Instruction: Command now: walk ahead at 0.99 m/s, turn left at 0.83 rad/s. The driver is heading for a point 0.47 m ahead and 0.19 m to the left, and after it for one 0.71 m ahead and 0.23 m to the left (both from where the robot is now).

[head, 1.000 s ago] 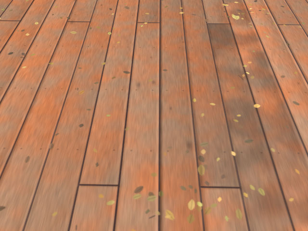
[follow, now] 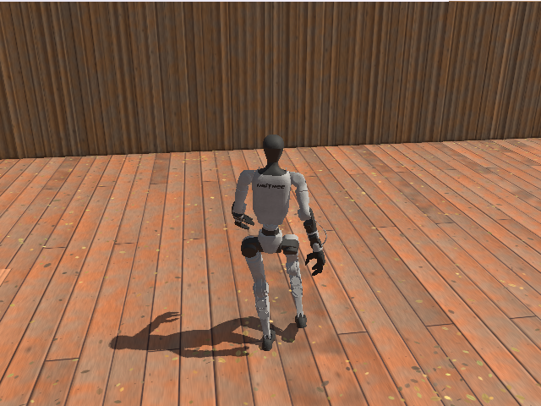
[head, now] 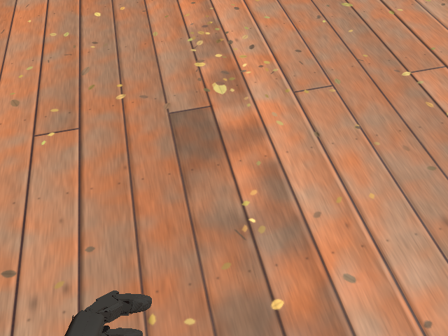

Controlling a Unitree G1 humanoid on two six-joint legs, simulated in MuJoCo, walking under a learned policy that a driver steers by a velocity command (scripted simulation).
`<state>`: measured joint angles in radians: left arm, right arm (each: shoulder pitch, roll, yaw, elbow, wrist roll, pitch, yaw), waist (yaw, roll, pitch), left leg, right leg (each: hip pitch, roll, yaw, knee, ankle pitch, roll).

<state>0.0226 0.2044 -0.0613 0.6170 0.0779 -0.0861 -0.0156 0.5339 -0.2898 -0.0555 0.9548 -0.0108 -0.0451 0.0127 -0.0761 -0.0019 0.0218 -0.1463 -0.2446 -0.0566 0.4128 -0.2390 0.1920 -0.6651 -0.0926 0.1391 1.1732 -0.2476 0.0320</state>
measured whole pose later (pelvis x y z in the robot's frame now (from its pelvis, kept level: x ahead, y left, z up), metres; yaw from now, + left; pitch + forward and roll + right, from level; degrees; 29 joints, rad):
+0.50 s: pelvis +0.46 -0.04 +0.00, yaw +27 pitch +2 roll -3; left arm 0.49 0.34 0.06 0.90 0.03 -0.11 0.00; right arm 0.02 -0.37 -0.05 0.63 -0.03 0.00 0.08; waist 0.06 0.06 0.00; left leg -0.80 0.06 0.04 1.11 -0.10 0.10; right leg 0.05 0.00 -0.22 0.28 -0.36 0.03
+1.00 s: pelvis +0.82 +0.16 +0.00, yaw +49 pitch +2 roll +1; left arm 0.06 0.27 0.03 0.64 0.01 -0.12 -0.01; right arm 0.29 -0.26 -0.04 0.79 0.02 -0.04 -0.03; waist -0.08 -0.04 0.07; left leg -0.09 -0.15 -0.08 0.45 -0.38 0.12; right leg -0.64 -0.03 0.04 0.55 0.14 0.04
